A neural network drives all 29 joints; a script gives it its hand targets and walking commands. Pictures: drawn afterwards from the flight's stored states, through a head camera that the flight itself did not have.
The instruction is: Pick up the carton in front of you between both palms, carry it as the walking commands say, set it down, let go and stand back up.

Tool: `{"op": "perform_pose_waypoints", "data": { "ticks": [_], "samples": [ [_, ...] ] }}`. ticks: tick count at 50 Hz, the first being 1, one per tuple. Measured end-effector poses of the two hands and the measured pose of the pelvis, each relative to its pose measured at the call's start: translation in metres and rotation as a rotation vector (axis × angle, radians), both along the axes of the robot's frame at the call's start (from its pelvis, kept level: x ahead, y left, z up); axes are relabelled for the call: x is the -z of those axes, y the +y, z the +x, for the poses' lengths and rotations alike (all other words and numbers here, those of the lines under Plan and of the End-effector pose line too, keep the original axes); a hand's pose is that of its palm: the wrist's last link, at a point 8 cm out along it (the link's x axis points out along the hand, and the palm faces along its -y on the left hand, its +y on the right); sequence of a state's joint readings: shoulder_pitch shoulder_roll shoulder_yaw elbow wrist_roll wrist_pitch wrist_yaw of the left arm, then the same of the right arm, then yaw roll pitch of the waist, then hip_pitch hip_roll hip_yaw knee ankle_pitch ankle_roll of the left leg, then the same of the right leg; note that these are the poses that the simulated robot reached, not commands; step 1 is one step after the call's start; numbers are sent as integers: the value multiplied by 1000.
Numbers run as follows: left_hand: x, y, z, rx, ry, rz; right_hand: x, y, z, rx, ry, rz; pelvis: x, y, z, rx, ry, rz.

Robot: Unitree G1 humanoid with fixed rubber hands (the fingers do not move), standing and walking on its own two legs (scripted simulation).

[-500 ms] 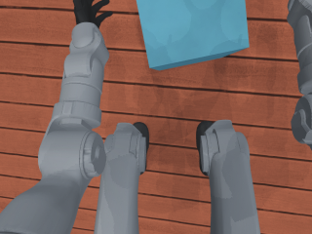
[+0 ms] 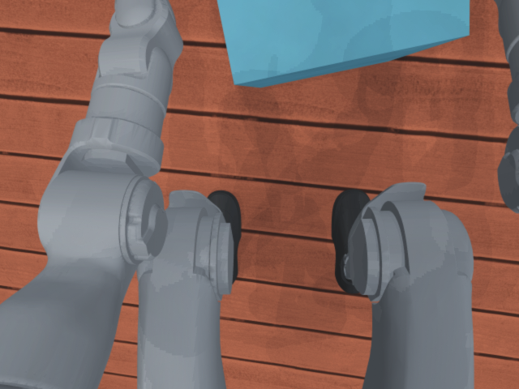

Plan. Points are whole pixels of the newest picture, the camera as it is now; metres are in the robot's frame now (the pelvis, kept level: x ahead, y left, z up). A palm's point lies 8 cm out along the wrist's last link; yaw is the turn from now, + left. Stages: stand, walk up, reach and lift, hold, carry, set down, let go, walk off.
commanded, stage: reach and lift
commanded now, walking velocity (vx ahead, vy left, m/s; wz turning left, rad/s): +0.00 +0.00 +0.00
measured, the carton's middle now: out of the picture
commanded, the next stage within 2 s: none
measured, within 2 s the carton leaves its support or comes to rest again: leaves its support in 0.64 s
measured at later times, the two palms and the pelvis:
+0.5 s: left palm out of the picture +0.55 +0.09 -0.17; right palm out of the picture +0.56 -0.22 -0.17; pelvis -0.01 +0.00 +0.00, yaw +0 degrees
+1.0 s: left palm out of the picture +0.51 +0.07 -0.01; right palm out of the picture +0.50 -0.22 -0.01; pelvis -0.01 +0.02 +0.06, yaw -5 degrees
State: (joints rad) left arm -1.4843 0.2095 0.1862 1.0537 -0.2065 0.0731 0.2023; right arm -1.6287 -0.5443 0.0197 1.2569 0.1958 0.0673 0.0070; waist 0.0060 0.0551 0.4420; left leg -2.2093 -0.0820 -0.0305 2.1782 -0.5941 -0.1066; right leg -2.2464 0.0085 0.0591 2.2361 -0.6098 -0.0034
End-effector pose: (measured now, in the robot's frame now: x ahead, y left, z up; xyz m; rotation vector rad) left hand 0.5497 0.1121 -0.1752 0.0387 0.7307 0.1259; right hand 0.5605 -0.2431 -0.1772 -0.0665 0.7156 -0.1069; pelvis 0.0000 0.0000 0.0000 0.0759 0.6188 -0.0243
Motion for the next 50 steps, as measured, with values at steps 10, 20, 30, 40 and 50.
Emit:
{"op": "perform_pose_waypoints", "data": {
  "ticks": [10, 20, 30, 40, 50],
  "samples": [
    [-6, -5, -7, 2, 10, -3, -6, 8, -7, -15, 14, 8, -4, 3, -3, 5, 18, 2],
    [-8, -27, -5, 3, 13, -24, -9, 24, -4, -51, 35, 0, -7, 4, -9, 4, -14, -4],
    [-13, -24, 2, -11, 29, -40, -9, 28, -6, -73, 52, 31, 2, 1, -1, -5, 9, -9],
    [-68, -32, -12, -39, -51, -55, -64, 24, -26, 2, -14, 33, -13, 6, 1, 26, 63, -10],
    [-165, -38, -37, -16, -46, -64, -166, 19, -59, 58, -8, 45, -64, 16, -10, 66, 102, -14]
  ]
}}
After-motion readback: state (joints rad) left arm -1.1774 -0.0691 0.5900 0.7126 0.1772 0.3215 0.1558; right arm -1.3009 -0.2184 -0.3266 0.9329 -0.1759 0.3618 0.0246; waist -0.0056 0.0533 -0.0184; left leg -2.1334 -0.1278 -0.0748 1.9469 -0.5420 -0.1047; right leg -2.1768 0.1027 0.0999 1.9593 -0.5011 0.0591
